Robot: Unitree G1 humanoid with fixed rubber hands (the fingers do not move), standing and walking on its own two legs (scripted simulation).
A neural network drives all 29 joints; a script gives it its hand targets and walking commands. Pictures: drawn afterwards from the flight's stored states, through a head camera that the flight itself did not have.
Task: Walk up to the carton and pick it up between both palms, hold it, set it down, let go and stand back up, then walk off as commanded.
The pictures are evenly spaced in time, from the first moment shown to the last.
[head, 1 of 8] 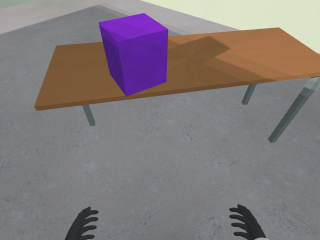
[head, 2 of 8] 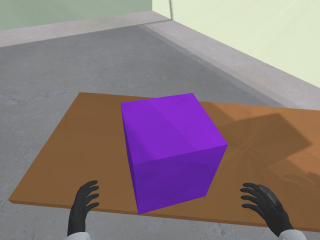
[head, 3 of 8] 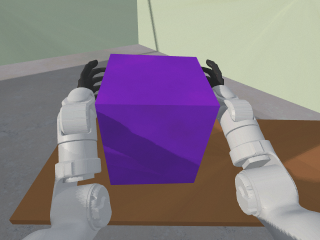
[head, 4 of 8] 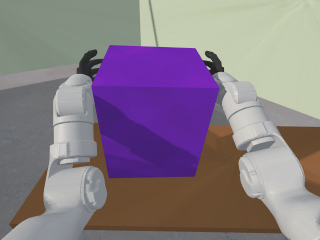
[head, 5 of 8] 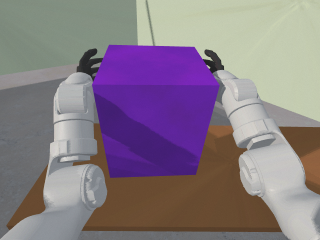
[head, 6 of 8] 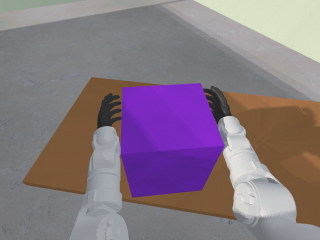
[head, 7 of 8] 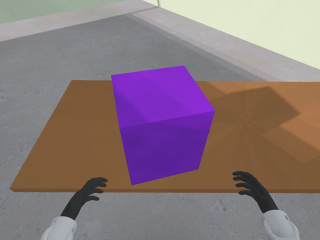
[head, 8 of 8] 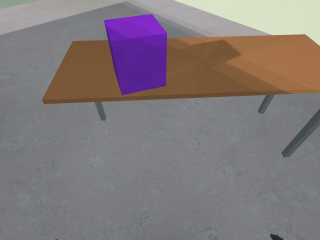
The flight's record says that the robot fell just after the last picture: no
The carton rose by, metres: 0.24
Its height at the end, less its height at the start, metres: +0.00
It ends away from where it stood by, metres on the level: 0.03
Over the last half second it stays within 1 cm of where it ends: yes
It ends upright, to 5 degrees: yes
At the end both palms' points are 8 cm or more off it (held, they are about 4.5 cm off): yes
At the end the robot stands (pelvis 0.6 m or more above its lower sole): yes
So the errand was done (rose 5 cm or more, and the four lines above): yes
